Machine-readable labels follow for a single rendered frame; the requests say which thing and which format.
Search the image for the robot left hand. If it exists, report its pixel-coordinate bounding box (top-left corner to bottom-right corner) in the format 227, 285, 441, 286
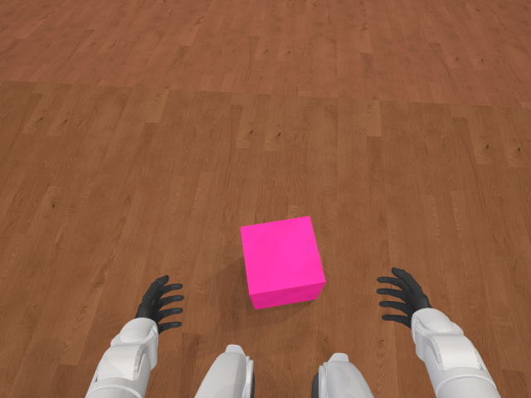
135, 275, 184, 334

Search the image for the robot right hand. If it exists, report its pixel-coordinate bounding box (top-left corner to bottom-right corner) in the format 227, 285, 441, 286
377, 267, 432, 330

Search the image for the right robot forearm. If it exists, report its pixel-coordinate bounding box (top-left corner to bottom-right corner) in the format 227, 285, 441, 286
412, 308, 501, 398

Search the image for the carton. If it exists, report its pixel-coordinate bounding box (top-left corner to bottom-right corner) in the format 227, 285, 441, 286
241, 216, 326, 309

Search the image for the left robot thigh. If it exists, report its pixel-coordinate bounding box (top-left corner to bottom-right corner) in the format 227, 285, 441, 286
194, 352, 254, 398

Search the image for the right robot shin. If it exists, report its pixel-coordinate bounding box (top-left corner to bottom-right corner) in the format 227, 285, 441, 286
327, 353, 349, 364

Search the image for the left robot forearm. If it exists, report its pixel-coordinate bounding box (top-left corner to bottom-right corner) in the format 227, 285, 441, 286
85, 318, 158, 398

